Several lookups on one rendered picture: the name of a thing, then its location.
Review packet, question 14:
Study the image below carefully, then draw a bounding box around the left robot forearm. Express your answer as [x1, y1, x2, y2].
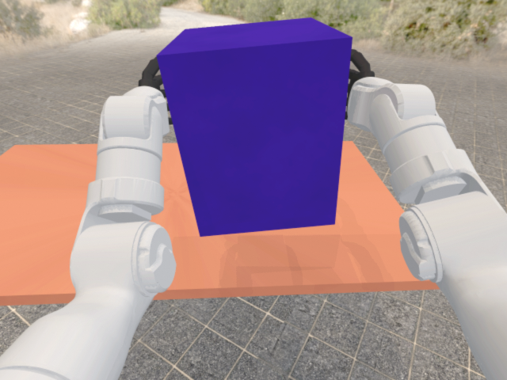
[70, 86, 170, 285]

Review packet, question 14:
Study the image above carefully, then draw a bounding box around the right robot upper arm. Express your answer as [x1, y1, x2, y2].
[399, 191, 507, 380]

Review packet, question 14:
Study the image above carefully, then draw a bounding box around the right robot forearm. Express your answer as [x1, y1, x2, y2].
[347, 77, 507, 221]

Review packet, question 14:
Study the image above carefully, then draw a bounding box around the right robot hand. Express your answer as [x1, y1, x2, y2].
[345, 49, 375, 120]

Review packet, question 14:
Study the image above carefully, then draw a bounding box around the left robot hand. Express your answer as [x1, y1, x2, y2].
[139, 56, 173, 125]

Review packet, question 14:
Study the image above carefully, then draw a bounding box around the carton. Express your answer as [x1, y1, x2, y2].
[156, 17, 353, 237]

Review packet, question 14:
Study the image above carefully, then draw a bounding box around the table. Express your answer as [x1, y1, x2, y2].
[0, 141, 440, 306]

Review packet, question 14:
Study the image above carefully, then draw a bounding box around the left robot upper arm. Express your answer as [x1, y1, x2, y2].
[0, 221, 176, 380]

